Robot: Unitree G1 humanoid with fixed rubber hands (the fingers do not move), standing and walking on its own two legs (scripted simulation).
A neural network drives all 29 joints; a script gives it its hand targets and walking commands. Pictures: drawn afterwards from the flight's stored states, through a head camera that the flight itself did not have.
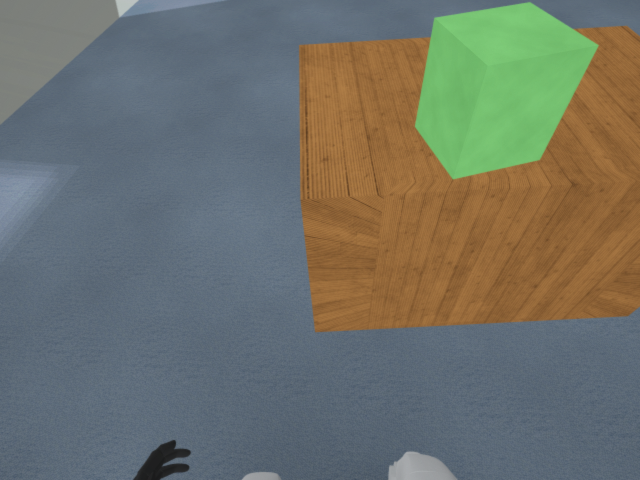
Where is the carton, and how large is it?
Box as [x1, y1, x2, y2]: [415, 2, 598, 178]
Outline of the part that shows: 598,45 530,2 434,18 415,127 452,178 539,159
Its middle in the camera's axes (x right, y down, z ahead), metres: +0.36 -0.31 +0.81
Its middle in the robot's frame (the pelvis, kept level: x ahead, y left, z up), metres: +0.81 -0.34 +0.02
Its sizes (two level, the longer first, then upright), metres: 0.210 0.200 0.250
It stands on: a pedestal, 0.64 m high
